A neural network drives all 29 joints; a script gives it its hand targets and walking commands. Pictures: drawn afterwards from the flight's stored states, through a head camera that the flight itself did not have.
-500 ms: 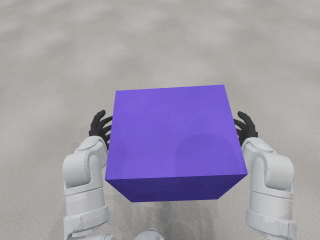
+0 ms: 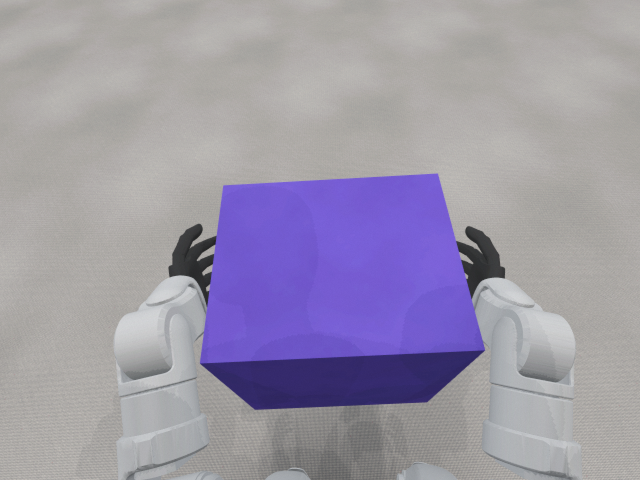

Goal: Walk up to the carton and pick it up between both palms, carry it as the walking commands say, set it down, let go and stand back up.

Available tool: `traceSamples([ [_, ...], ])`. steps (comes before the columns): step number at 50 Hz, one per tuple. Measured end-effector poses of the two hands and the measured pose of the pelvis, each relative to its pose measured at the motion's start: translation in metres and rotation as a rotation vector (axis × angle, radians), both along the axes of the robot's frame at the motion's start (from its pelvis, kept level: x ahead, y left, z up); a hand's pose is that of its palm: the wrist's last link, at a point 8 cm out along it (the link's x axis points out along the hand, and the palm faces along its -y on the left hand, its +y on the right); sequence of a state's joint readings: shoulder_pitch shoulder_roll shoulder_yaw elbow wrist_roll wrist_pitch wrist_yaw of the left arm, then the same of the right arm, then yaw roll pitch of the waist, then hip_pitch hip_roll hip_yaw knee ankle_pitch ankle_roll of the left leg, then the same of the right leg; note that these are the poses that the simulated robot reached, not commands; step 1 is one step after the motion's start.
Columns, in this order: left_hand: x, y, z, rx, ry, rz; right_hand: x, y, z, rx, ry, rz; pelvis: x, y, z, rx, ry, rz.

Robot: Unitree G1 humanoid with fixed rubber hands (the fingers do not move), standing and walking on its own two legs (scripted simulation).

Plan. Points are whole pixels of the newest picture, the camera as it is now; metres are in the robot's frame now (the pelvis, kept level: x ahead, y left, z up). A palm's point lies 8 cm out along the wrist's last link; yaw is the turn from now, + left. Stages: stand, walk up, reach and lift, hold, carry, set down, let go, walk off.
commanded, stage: carry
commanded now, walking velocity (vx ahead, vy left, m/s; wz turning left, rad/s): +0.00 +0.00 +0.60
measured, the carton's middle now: (335, 305) +0.32 +0.02 +0.02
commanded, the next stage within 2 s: none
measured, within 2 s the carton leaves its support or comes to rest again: neither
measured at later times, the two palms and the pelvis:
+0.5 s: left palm (56, 407) +0.17 +0.29 +0.09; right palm (388, 311) +0.28 -0.04 +0.09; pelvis -0.07 +0.02 +0.00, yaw +19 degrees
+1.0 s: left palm out of the picture +0.02 +0.31 +0.11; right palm (319, 361) +0.22 +0.04 +0.10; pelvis -0.14 +0.00 +0.00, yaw +38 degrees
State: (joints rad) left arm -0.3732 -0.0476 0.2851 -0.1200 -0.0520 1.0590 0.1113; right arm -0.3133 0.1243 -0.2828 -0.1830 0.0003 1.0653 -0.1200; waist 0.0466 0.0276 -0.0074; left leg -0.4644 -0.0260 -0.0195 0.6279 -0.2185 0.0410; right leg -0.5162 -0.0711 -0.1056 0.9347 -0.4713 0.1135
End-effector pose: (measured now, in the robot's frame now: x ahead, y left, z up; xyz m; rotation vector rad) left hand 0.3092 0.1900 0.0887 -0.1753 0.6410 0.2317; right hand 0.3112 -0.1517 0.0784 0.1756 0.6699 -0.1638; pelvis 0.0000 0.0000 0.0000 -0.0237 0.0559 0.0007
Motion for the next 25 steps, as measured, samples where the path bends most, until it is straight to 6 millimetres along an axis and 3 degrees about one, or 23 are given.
traceSamples([
  [6,-0.028,0.002,0.009,0.028,-0.028,0.052,-0.009,0.003,0.0,0.02,-0.029,0.057,-0.018,-0.01,-0.004,-0.008,0.002,0.071],
  [13,-0.061,0.01,0.015,0.039,-0.001,0.119,-0.016,0.013,0.009,0.027,-0.004,0.125,-0.035,-0.01,0.006,0.024,0.005,0.183],
  [19,-0.09,0.046,0.02,0.037,-0.038,0.194,-0.016,0.054,0.021,0.011,-0.044,0.208,-0.051,0.007,0.001,0.049,0.017,0.264],
  [25,-0.136,0.097,0.005,0.018,-0.003,0.285,-0.032,0.113,0.009,-0.005,-0.008,0.301,-0.07,0.022,-0.003,0.031,0.004,0.322],
])
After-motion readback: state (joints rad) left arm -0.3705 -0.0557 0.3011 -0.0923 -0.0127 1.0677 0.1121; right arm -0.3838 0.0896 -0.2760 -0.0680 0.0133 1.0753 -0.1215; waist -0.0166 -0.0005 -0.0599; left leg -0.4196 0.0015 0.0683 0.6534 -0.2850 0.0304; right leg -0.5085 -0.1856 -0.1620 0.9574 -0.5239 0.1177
